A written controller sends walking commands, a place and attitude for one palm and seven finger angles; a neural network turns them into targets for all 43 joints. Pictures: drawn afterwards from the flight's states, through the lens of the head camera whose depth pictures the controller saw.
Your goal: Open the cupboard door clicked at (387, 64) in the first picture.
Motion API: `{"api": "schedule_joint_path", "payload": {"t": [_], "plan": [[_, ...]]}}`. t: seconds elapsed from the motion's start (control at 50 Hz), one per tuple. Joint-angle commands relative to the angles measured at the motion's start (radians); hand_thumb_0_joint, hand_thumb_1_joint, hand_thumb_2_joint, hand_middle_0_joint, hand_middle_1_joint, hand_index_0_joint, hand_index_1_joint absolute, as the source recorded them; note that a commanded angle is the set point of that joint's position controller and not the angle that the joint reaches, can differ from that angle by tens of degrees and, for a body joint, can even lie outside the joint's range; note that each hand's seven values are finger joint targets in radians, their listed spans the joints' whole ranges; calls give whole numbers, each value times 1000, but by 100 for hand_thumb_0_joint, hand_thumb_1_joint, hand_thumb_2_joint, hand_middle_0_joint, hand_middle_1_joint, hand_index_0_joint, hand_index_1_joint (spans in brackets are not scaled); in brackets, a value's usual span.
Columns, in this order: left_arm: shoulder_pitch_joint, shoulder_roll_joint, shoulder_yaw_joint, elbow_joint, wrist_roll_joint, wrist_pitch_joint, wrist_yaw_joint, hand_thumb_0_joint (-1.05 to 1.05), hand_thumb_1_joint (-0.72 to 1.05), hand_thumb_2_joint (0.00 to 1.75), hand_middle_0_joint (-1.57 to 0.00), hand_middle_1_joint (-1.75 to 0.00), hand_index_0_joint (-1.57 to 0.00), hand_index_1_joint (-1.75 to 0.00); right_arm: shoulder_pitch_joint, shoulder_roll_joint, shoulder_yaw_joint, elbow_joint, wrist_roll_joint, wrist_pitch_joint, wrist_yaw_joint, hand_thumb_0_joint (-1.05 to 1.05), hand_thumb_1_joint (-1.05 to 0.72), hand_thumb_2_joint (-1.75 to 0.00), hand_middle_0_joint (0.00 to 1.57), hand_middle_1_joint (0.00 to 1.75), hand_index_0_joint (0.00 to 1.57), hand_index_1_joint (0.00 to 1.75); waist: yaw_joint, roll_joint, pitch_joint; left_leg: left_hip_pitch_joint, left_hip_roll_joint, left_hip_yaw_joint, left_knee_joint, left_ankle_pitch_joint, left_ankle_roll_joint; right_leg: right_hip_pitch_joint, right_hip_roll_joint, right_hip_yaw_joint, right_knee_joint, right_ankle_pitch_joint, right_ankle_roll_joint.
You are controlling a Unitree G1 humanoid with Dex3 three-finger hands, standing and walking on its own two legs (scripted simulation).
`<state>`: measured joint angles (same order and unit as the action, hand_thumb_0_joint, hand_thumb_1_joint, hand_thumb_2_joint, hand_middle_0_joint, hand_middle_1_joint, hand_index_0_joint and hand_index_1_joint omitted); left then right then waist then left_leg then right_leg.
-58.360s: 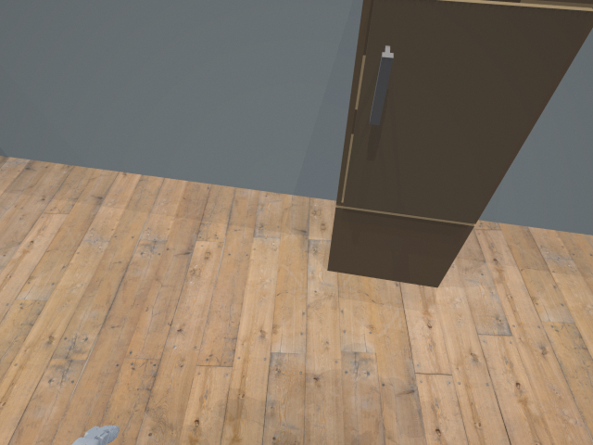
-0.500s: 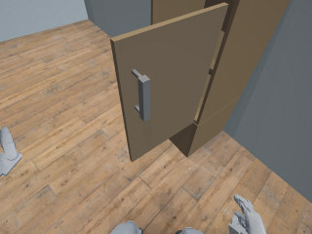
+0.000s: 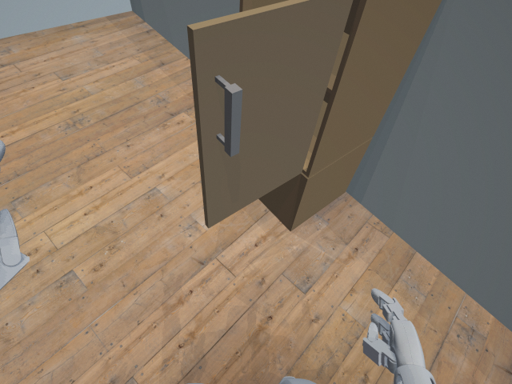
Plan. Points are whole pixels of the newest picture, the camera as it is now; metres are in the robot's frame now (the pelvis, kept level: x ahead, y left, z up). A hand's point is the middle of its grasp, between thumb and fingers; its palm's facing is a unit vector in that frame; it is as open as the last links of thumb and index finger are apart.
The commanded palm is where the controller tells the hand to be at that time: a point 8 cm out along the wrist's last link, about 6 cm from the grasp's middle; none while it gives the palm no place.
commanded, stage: stop stepping back and stand still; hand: left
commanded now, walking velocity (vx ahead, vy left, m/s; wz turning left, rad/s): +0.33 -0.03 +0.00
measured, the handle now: (226, 117) +0.57 +0.10 +0.07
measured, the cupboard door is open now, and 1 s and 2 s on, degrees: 89 89 89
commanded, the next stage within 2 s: let the arm hang, fingers relaxed in 0.58 s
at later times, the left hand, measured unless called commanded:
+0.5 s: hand (14, 320) +0.15 +0.24 +0.16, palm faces +0.41 -0.74 -0.53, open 7.4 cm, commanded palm +0.09 +0.27 +0.18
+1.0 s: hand out of the picture +0.00 +0.16 -0.17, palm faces +0.09 -0.97 -0.20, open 6.9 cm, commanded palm none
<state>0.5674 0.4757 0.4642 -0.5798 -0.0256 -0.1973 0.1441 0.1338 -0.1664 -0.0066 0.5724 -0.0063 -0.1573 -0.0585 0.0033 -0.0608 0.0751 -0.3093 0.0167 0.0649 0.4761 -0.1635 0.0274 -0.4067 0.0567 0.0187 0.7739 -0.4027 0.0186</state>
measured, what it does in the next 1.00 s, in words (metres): steps on the spot: right foot, then left foot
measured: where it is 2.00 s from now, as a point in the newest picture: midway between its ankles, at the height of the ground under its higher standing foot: outside the picture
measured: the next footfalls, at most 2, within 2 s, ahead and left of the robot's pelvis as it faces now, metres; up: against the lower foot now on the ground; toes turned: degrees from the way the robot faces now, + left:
right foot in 0.10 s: -0.01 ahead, -0.11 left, +0.00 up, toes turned +2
left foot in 0.32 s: +0.01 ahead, +0.12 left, +0.00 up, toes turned +1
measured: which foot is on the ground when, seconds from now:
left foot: down 0.00-0.12, up 0.14-0.30, down 0.32-1.00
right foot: up 0.00-0.08, down 0.10-1.00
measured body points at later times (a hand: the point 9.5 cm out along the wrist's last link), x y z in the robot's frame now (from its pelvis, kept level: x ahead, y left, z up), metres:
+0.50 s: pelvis -0.06 -0.02 -0.01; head -0.07 -0.02 +0.44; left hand +0.12 +0.28 +0.19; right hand +0.05 -0.27 -0.11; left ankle -0.02 +0.11 -0.74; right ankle -0.04 -0.10 -0.74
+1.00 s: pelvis -0.06 -0.02 -0.01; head -0.04 -0.02 +0.44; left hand -0.01 +0.21 -0.15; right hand +0.03 -0.25 -0.15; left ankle -0.03 +0.12 -0.74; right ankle -0.05 -0.11 -0.74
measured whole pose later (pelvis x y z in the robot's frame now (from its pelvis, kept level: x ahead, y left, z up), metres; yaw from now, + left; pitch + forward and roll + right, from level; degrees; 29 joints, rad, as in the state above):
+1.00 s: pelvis -0.06 -0.02 -0.01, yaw +3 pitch -2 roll +0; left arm 0.26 0.15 0.03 0.89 0.01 0.03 0.03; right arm 0.19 -0.18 0.00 0.93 -0.02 0.03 -0.01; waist -0.01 0.00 0.07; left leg -0.28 0.01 -0.03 0.55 -0.23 -0.03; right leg -0.24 0.03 -0.03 0.57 -0.29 -0.05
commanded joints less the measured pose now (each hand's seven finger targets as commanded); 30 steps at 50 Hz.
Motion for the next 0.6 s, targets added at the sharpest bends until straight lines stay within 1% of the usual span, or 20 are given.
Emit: {"api": "schedule_joint_path", "payload": {"t": [0.0, 0.04, 0.06, 0.1, 0.12, 0.14, 0.16, 0.2, 0.26, 0.3, 0.32, 0.34, 0.36, 0.42, 0.44, 0.46, 0.48, 0.52, 0.56, 0.58], "plan": [[32, 95, 75, -159, -10, -34, 36, 0, 90, 90, -20, -30, -20, -30, -1, -167, -36, -110, 12, -43, -7, 0, -90, -90, 20, 30, 20, 30, -26, 228, -138, -48, 231, -158, -272, -320, 59, 211, -24, -63, -153, -9, 2], [-38, 92, 51, -103, 7, -29, 38, 0, 90, 90, -20, -30, -20, -30, -27, -171, -30, -109, 6, -22, -21, 0, -90, -90, 20, 30, 20, 30, -30, 220, -65, -169, 151, -105, -260, -484, 12, 313, -25, -77, -332, 21, -24], [-64, 113, 64, -73, 10, -31, 39, 0, 90, 90, -20, -30, -20, -30, -27, -169, -33, -105, 2, -12, -24, 0, -90, -90, 20, 30, 20, 30, -33, 154, -57, -129, 87, -60, -147, -436, -14, 252, -68, 16, -446, -39, -62], [-129, 160, 80, -86, -1, -37, 40, 0, 90, 90, -20, -30, -20, -30, -16, -167, -41, -94, -11, -7, -27, 0, -90, -90, 20, 30, 20, 30, -31, -42, -97, 13, 5, -20, 196, -241, -38, 18, -277, 306, -615, -269, -166], [-158, 165, 73, -114, 1, -28, 43, 0, 90, 90, -20, -30, -20, -30, -26, -163, -44, -83, -1, -8, -26, 0, -90, -90, 20, 30, 20, 30, -10, -114, -109, -31, -12, -29, 359, -239, -36, 3, -341, 421, -646, -369, -203], [-135, 133, 53, -77, 3, -27, 43, 0, 90, 90, -20, -30, -20, -30, -2, -160, -44, -64, -2, -6, -26, 0, -90, -90, 20, 30, 20, 30, -15, -112, -86, -91, -5, -43, 458, -226, -30, 28, -348, 400, -629, -301, -210], [-131, 116, 43, -63, 2, -33, 40, 0, 90, 90, -20, -30, -20, -30, 10, -157, -36, -59, -4, -7, -22, 0, -90, -90, 20, 30, 20, 30, -26, -73, -92, -121, 14, -53, 431, -227, -26, 69, -336, 320, -586, -214, -196], [-123, 124, 53, -69, 11, -48, 40, 0, 90, 90, -20, -30, -20, -30, -13, -146, -28, -61, -5, -13, -26, 0, -90, -90, 20, 30, 20, 30, -19, -54, -83, -55, 27, -28, 263, -225, -13, 64, -299, 225, -549, -140, -170], [-83, 124, 68, -102, 12, -68, 46, 0, 90, 90, -20, -30, -20, -30, 15, -155, -28, -62, -8, -35, -42, 0, -90, -90, 20, 30, 20, 30, -26, 80, -94, 118, 18, -10, -62, -218, 15, 45, -216, 154, -432, -157, -125], [-72, 126, 89, -160, 8, -91, 49, 0, 90, 90, -20, -30, -20, -30, 20, -193, -40, -87, -9, -44, -40, 0, -90, -90, 20, 30, 20, 30, -14, 326, -104, 144, 202, -311, -205, -306, 97, 1, -58, 27, -151, -25, -55], [-55, 154, 114, -133, 8, -93, 48, 0, 90, 90, -20, -30, -20, -30, 25, -177, -40, -70, -1, -43, -40, 0, -90, -90, 20, 30, 20, 30, -19, 346, -111, 65, 279, -398, -281, -470, 127, 18, -36, -53, -42, -65, -23], [-41, 142, 118, -89, 19, -86, 46, 0, 90, 90, -20, -30, -20, -30, 24, -164, -35, -64, -4, -41, -41, 0, -90, -90, 20, 30, 20, 30, -24, 318, -86, -57, 284, -408, -341, -588, 140, 77, -34, -52, 44, -89, -25], [-50, 137, 113, -71, 24, -79, 46, 0, 90, 90, -20, -30, -20, -30, 19, -162, -36, -65, -6, -43, -40, 0, -90, -90, 20, 30, 20, 30, -25, 279, -45, -105, 280, -375, -327, -557, 145, 97, -46, -57, 25, -67, -27], [-48, 119, 86, -19, 24, -70, 37, 0, 90, 90, -20, -30, -20, -30, 8, -176, -38, -59, 0, -37, -35, 0, -90, -90, 20, 30, 20, 30, -10, 162, -33, -193, 176, -168, -164, -440, 73, 284, -56, -68, -264, 13, -35], [-53, 108, 66, -9, 24, -73, 30, 0, 90, 90, -20, -30, -20, -30, 6, -175, -44, -64, -3, -30, -33, 0, -90, -90, 20, 30, 20, 30, -14, 59, -19, -226, 94, -100, -11, -371, 36, 281, -110, 75, -395, -29, -74], [-51, 121, 73, 4, 19, -72, 26, 0, 90, 90, -20, -30, -20, -30, 17, -170, -50, -66, -1, -24, -27, 0, -90, -90, 20, 30, 20, 30, -21, -69, -34, -237, 17, -18, 201, -297, 5, 234, -255, 311, -509, -129, -150], [-100, 135, 75, -21, 11, -72, 27, 0, 90, 90, -20, -30, -20, -30, 18, -163, -52, -60, 5, -27, -19, 0, -90, -90, 20, 30, 20, 30, -6, -148, -74, -232, -9, -17, 412, -293, -11, 192, -377, 483, -592, -194, -201], [-122, 113, 59, -27, 9, -83, 23, 0, 90, 90, -20, -30, -20, -30, 35, -171, -55, -41, 4, -29, -7, 0, -90, -90, 20, 30, 20, 30, -22, -21, -87, -248, 18, -72, 532, -247, -21, 198, -386, 426, -564, -43, -218], [-86, 125, 76, -26, 14, -97, 25, 0, 90, 90, -20, -30, -20, -30, 32, -144, -34, -43, 1, -28, -13, 0, -90, -90, 20, 30, 20, 30, -22, -32, -95, -153, 39, -53, 382, -198, -21, 177, -330, 239, -514, 176, -191], [-85, 124, 78, -40, 15, -99, 27, 0, 90, 90, -20, -30, -20, -30, 19, -141, -31, -49, 0, -28, -17, 0, -90, -90, 20, 30, 20, 30, -13, -50, -107, -97, 37, -34, 280, -191, -14, 179, -316, 192, -494, 209, -177]]}}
